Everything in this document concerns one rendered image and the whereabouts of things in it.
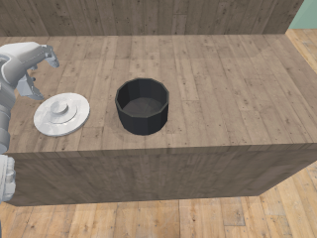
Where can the lid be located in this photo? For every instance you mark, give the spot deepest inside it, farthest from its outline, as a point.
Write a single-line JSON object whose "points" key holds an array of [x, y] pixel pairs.
{"points": [[59, 125]]}

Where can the table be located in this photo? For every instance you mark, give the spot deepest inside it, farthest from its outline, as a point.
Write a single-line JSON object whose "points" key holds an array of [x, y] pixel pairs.
{"points": [[242, 100]]}

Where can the robot left forearm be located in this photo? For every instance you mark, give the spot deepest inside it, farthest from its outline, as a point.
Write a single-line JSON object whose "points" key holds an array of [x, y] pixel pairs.
{"points": [[11, 71]]}

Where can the left robot hand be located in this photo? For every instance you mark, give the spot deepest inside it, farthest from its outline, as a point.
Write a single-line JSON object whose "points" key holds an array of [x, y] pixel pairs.
{"points": [[30, 54]]}

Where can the left robot upper arm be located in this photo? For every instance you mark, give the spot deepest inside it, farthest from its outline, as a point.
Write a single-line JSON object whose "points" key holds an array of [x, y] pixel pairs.
{"points": [[7, 180]]}

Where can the knob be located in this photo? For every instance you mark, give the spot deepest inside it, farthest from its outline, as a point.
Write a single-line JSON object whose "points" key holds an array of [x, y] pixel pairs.
{"points": [[59, 107]]}

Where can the pot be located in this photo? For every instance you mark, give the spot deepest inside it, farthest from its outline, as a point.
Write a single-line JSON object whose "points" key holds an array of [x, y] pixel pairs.
{"points": [[142, 105]]}

